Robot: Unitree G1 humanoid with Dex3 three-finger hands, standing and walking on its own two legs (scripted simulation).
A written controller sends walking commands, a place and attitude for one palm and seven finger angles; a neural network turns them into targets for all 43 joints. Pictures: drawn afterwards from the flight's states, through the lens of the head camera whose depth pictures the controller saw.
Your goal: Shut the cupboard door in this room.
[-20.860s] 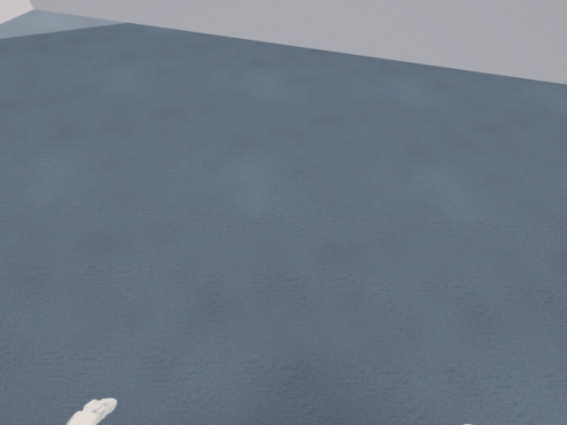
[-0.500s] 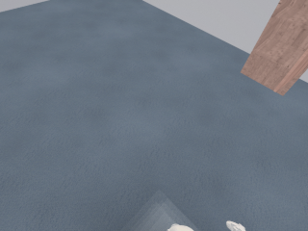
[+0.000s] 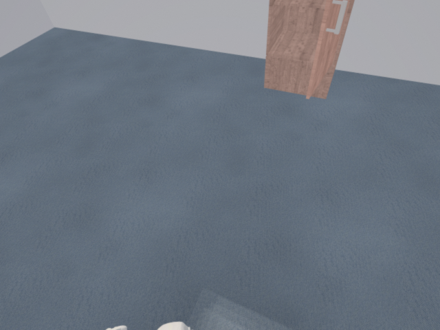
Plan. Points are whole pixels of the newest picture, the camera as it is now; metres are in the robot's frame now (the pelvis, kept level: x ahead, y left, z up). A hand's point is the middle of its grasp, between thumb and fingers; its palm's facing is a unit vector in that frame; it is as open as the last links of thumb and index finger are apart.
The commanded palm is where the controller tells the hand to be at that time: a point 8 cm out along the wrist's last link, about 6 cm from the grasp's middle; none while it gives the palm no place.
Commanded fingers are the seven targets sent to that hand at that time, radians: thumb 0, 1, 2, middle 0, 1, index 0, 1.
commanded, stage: turn or walk to find it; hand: left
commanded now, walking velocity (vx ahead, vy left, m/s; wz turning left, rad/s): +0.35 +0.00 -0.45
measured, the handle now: (336, 17) +1.36 -0.47 -0.05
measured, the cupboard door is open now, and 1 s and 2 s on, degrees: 82 82 82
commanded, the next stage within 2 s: stand and wait in 0.56 s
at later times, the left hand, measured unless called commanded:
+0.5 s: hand out of the picture +0.13 +0.19 -0.18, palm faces -0.07 -0.98 -0.19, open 7.4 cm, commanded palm none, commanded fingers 0.00 0.90 0.90 -0.20 -0.30 -0.20 -0.30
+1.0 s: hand (214, 182) +0.53 +0.05 -0.16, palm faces -0.32 -0.93 -0.19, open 7.4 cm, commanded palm none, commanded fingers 0.00 0.90 0.90 -0.20 -0.30 -0.20 -0.30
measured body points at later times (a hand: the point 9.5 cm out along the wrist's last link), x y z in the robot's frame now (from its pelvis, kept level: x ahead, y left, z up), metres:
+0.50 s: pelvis +0.21 +0.01 -0.02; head +0.26 +0.01 +0.43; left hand +0.14 +0.24 -0.17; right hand +0.33 -0.23 -0.15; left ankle +0.31 +0.09 -0.74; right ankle -0.01 -0.06 -0.68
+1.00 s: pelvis +0.37 -0.06 -0.01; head +0.39 -0.09 +0.44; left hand +0.55 +0.10 -0.14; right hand +0.24 -0.25 -0.17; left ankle +0.33 +0.08 -0.70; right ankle +0.41 -0.17 -0.73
